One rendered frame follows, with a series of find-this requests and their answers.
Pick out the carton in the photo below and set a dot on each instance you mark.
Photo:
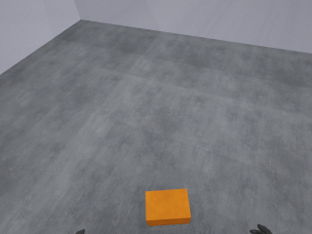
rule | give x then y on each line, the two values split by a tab
167	207

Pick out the robot right hand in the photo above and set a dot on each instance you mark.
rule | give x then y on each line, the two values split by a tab
262	230

